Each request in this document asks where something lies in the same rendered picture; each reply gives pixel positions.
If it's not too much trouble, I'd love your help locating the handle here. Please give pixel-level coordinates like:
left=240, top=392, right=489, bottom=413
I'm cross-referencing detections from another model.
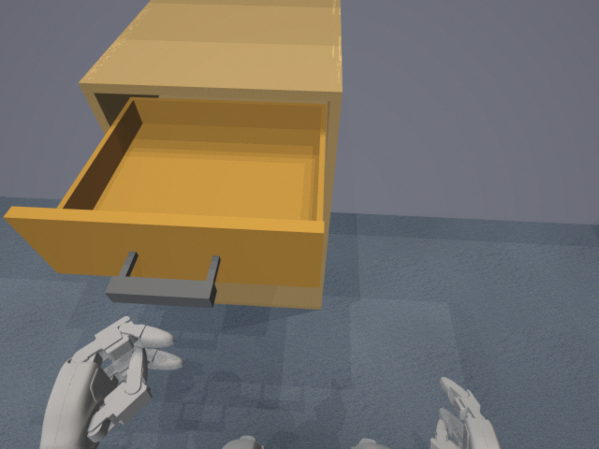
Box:
left=105, top=252, right=221, bottom=308

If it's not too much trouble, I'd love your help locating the drawer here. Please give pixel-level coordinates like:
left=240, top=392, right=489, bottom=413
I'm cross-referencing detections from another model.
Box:
left=3, top=97, right=327, bottom=288

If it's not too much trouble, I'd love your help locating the cabinet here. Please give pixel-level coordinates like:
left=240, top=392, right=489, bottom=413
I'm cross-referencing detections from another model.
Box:
left=79, top=0, right=343, bottom=310

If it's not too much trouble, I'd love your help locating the left robot hand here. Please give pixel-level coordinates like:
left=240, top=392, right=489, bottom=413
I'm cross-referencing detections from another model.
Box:
left=39, top=316, right=184, bottom=449

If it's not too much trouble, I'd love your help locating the right robot hand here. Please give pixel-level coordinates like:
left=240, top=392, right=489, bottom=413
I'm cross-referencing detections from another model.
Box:
left=431, top=377, right=502, bottom=449

